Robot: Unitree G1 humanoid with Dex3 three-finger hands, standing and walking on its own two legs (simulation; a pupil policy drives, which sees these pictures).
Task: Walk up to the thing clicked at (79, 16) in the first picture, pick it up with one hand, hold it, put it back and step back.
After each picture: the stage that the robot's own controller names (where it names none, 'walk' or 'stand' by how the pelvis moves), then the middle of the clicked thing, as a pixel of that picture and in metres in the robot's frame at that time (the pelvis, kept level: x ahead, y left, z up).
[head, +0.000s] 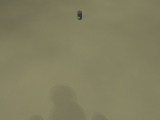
stand; (79, 15) +2.05 +0.00 -0.72
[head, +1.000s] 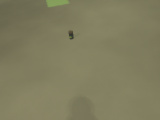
walk; (71, 34) +1.91 +0.25 -0.70
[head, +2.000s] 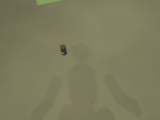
walk; (63, 50) +1.31 +0.32 -0.72
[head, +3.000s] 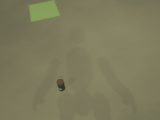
walk; (61, 85) +0.86 +0.27 -0.72
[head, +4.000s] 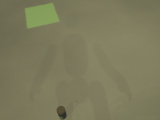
walk; (61, 112) +0.55 +0.23 -0.71
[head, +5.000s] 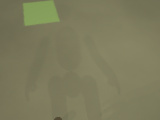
stand; out of the picture +0.44 +0.16 -0.71
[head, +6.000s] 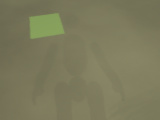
stand; out of the picture +0.39 +0.17 -0.72
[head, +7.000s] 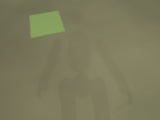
stand; out of the picture +0.38 +0.19 -0.72
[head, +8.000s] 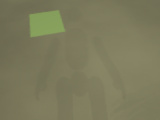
stand; out of the picture +0.36 +0.18 -0.72
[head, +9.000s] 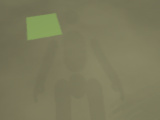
stand; out of the picture +0.35 +0.19 -0.73
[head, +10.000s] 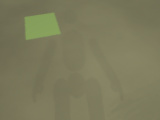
stand; out of the picture +0.34 +0.19 -0.73
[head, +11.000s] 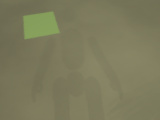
stand; out of the picture +0.34 +0.19 -0.73
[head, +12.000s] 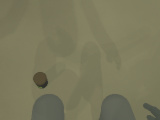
go down; (41, 80) +0.41 +0.19 -0.41
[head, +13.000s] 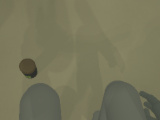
go down; (29, 69) +0.42 +0.22 -0.31
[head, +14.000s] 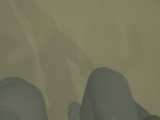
close in; out of the picture +0.41 +0.25 -0.22
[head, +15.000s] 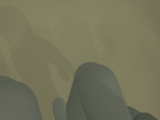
close; out of the picture +0.41 +0.26 -0.22
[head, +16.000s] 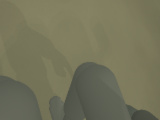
close; out of the picture +0.40 +0.26 -0.22
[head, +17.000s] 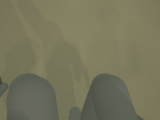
lift; out of the picture +0.31 +0.25 -0.18
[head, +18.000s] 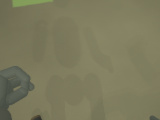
close; out of the picture +0.36 +0.28 -0.60
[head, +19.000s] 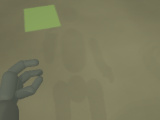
go down; out of the picture +0.34 +0.27 -0.70
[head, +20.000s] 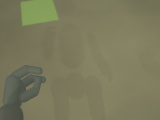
stand; out of the picture +0.35 +0.26 -0.69
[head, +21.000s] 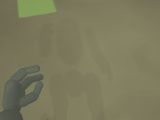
stand; out of the picture +0.36 +0.25 -0.67
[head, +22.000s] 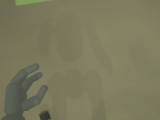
stand; out of the picture +0.37 +0.24 -0.63
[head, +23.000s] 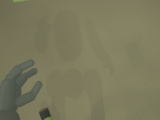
stand; (46, 117) +0.38 +0.23 -0.62
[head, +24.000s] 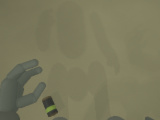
stand; (49, 106) +0.39 +0.22 -0.56
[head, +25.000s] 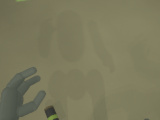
stand; (51, 115) +0.39 +0.21 -0.61
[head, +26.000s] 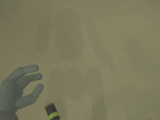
stand; (52, 113) +0.39 +0.19 -0.61
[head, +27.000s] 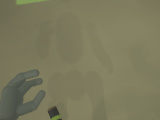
stand; (55, 116) +0.40 +0.18 -0.62
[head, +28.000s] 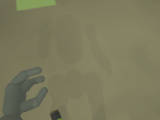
stand; (57, 119) +0.40 +0.17 -0.64
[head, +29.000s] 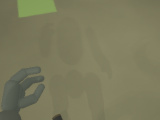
stand; out of the picture +0.39 +0.16 -0.67
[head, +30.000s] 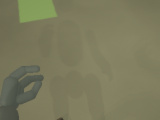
stand; out of the picture +0.39 +0.15 -0.68
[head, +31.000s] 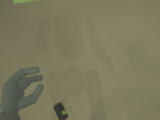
stand; (60, 111) +0.42 +0.14 -0.63
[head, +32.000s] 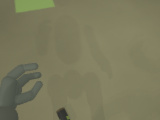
stand; (63, 117) +0.42 +0.12 -0.65
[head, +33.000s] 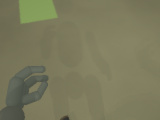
stand; out of the picture +0.41 +0.11 -0.69
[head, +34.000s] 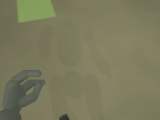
stand; out of the picture +0.42 +0.11 -0.69
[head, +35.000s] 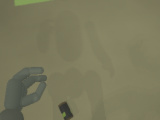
stand; (65, 111) +0.43 +0.11 -0.63
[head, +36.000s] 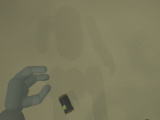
close; (66, 103) +0.44 +0.10 -0.59
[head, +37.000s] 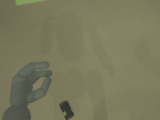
close; (66, 110) +0.43 +0.11 -0.63
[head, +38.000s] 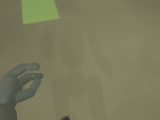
close; out of the picture +0.41 +0.11 -0.69
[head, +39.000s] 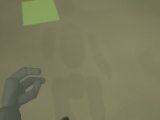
stand; out of the picture +0.42 +0.12 -0.70
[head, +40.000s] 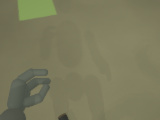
close; out of the picture +0.42 +0.12 -0.67
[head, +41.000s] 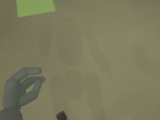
stand; out of the picture +0.41 +0.13 -0.67
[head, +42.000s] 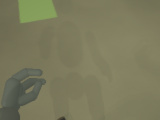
close; out of the picture +0.41 +0.14 -0.68
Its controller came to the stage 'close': yes
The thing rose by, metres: 0.23
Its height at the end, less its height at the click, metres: -0.02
